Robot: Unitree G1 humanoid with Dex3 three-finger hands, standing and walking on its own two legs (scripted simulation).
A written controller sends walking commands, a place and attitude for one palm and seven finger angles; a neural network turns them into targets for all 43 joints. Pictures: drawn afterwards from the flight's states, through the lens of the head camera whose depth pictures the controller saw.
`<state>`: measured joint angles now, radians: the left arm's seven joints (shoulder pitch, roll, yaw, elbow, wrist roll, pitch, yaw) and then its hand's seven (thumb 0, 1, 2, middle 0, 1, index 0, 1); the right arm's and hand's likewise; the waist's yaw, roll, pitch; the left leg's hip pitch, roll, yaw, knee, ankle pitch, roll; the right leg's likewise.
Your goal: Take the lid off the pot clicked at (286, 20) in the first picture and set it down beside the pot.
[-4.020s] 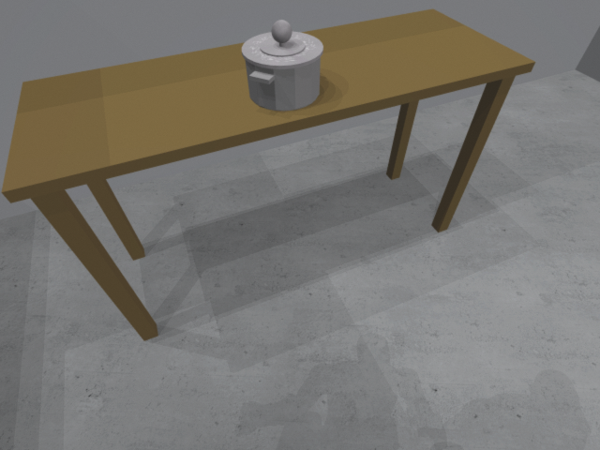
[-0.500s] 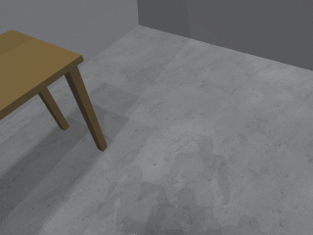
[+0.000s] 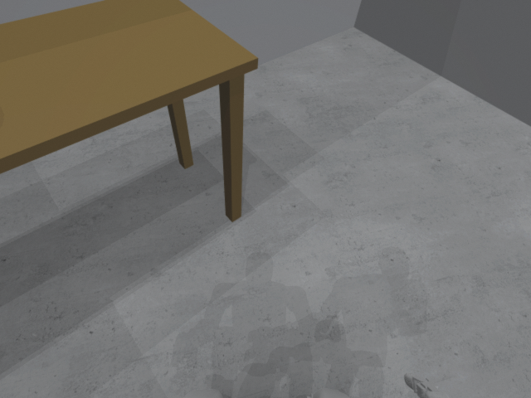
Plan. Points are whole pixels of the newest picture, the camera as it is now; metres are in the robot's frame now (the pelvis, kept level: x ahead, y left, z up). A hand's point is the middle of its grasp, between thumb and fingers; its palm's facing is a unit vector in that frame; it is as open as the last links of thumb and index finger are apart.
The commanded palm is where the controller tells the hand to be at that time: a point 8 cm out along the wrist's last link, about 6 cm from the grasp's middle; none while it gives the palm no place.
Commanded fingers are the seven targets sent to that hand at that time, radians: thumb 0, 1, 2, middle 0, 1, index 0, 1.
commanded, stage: turn to face it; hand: left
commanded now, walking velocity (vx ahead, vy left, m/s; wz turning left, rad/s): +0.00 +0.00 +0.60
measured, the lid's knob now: out of the picture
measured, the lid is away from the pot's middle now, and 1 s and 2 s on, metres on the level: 0.00 0.00 0.00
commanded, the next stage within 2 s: take the last steps up to it in 1.20 s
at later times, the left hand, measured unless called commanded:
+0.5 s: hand out of the picture +0.05 +0.18 -0.13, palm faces +0.30 -0.90 -0.30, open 7.4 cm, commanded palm none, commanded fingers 0.00 0.90 0.90 -0.20 -0.30 -0.20 -0.30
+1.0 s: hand out of the picture -0.08 +0.22 -0.15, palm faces +0.59 -0.76 -0.26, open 7.4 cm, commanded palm none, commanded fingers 0.00 0.90 0.90 -0.20 -0.30 -0.20 -0.30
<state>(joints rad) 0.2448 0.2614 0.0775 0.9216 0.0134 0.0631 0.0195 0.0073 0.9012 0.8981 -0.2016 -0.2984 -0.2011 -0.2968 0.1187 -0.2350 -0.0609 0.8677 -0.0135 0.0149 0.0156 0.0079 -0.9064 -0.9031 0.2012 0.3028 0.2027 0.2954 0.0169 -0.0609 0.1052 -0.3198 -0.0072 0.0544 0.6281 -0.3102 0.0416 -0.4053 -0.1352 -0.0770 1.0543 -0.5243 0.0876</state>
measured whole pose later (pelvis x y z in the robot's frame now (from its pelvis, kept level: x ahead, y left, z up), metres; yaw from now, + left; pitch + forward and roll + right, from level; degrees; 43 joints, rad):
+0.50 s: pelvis +0.01 -0.04 +0.01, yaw +18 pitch -1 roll +2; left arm 0.19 0.18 0.04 0.84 0.02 0.01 0.03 0.00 0.90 0.90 -0.20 -0.30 -0.20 -0.30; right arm 0.20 -0.28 -0.10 0.93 -0.02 0.07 0.02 0.01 -0.91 -0.90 0.20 0.30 0.20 0.30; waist -0.04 0.05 0.09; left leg -0.50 -0.02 -0.02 1.14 -0.42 -0.05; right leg -0.22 -0.08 -0.11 0.53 -0.29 -0.01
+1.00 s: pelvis -0.01 +0.00 +0.02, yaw +34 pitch -1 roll -1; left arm 0.22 0.28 0.07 0.92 0.01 0.05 0.01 0.01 0.91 0.90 -0.20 -0.30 -0.20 -0.30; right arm 0.16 -0.21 -0.03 0.90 -0.01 0.02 0.00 0.01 -0.90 -0.90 0.20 0.30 0.21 0.30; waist 0.02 -0.03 0.08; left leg -0.21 -0.03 -0.03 0.46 -0.23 0.05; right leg -0.47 -0.10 -0.02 1.03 -0.38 0.10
